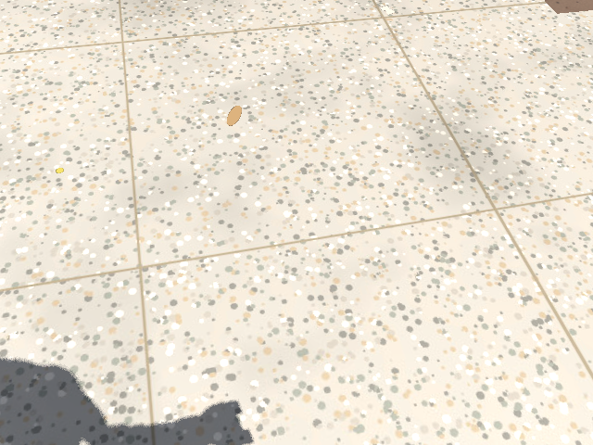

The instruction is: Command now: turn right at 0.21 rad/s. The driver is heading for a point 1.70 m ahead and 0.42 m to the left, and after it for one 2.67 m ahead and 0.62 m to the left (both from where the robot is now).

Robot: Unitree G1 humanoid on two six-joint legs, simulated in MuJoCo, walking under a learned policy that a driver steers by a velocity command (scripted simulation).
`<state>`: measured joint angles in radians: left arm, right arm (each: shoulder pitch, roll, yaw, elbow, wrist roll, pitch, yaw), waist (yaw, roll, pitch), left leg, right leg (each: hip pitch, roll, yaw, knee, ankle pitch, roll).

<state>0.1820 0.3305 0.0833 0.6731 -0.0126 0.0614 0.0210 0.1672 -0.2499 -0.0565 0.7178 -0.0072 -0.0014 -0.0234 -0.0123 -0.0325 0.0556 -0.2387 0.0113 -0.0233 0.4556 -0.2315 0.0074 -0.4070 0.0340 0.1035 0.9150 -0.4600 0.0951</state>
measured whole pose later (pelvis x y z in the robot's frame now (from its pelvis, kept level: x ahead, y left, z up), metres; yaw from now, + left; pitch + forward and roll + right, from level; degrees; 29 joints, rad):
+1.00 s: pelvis +0.01 -0.03 +0.00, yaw -1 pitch -2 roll +0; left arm 0.23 0.23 0.03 0.94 0.00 0.01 0.03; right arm 0.21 -0.25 -0.03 1.04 0.00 0.00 -0.05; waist -0.01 0.00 0.04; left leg -0.18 0.05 -0.02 0.47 -0.26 -0.06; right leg -0.16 0.03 0.05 0.49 -0.29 -0.01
